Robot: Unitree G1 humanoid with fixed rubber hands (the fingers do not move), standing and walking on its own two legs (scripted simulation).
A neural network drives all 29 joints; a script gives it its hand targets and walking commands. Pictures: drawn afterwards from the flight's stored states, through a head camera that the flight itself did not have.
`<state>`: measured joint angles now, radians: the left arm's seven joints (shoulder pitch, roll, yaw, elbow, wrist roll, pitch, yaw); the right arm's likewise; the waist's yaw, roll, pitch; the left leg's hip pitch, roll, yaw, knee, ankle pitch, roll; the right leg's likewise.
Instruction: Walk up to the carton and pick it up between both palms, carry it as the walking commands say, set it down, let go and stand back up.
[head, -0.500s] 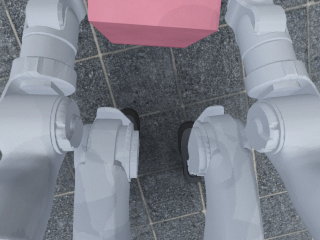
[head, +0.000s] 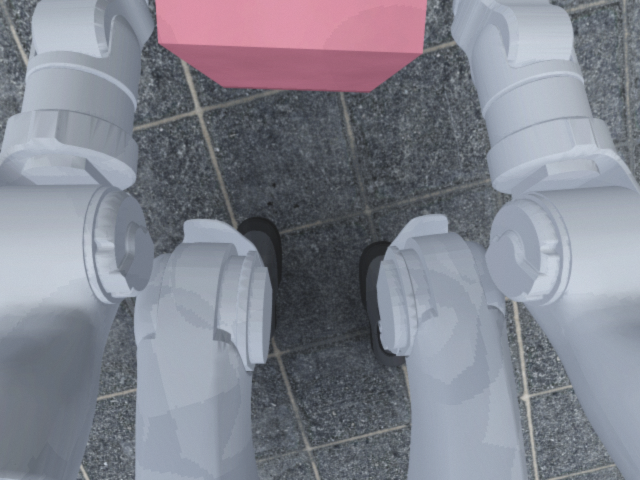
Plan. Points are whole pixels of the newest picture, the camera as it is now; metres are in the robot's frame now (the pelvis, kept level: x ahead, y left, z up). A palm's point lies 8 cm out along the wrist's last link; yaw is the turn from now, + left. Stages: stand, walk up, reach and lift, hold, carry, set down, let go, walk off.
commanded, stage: set down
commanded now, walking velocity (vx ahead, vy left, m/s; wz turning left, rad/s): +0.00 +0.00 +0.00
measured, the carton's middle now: out of the picture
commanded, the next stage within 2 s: none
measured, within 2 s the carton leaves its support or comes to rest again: neither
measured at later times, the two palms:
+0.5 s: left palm out of the picture +0.55 +0.19 -0.16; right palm out of the picture +0.56 -0.11 -0.16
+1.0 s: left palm out of the picture +0.55 +0.20 -0.18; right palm out of the picture +0.56 -0.14 -0.18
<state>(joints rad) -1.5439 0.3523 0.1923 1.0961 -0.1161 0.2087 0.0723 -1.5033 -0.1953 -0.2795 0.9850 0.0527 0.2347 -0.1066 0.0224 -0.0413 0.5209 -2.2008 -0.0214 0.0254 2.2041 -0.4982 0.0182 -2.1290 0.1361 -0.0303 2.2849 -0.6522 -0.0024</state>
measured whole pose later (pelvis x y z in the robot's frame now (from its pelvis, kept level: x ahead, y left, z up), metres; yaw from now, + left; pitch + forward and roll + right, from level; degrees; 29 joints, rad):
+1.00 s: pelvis +0.01 +0.00 +0.01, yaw +0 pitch +33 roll +0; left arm -1.52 0.39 0.17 1.12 -0.16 0.10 0.11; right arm -1.51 -0.32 -0.07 1.05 0.18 0.13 -0.15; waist 0.01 -0.03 0.52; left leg -2.21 -0.02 0.04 2.17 -0.53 0.02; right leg -2.13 0.13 -0.01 2.25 -0.68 0.01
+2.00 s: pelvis +0.01 +0.01 +0.20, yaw +1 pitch +29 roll -1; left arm -1.42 0.42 0.16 0.72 -0.16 0.39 0.12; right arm -1.38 -0.36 -0.16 0.67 0.19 0.39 -0.14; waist -0.01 -0.02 0.52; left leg -1.64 -0.06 -0.01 1.53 -0.40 0.02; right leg -1.57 0.09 0.01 1.58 -0.52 0.00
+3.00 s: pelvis +0.07 +0.01 +0.37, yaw +1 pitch +17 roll -1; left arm -0.29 0.24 0.12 0.44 -0.01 0.18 0.00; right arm -0.30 -0.18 -0.10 0.41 0.01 0.19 -0.03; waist 0.00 -0.02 0.21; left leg -0.86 -0.04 -0.03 0.83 -0.27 0.02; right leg -0.80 0.08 0.06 0.85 -0.35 -0.01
